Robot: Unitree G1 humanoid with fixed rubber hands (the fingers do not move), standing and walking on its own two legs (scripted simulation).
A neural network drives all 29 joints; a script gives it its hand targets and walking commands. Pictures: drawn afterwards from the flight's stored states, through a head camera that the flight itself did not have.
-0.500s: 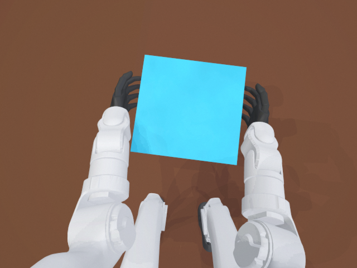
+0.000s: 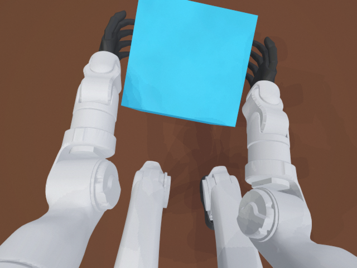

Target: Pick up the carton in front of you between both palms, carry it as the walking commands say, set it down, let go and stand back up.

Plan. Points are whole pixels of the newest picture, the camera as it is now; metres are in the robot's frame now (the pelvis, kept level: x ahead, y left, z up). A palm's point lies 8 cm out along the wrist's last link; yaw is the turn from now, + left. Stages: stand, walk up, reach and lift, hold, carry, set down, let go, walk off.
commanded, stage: set down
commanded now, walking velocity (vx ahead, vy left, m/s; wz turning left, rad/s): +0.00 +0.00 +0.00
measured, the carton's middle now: (184, 75) +0.51 +0.04 -0.19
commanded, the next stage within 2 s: none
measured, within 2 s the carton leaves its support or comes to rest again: rests again in 0.88 s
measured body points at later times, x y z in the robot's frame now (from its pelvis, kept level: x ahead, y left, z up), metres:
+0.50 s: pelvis -0.01 +0.00 -0.10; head +0.36 +0.06 +0.14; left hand +0.56 +0.20 -0.27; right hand +0.52 -0.10 -0.27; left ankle +0.09 +0.11 -0.48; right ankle +0.09 -0.14 -0.48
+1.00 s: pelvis -0.01 +0.00 -0.13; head +0.36 +0.04 +0.11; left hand +0.56 +0.20 -0.31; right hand +0.52 -0.11 -0.31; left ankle +0.09 +0.11 -0.48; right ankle +0.09 -0.13 -0.48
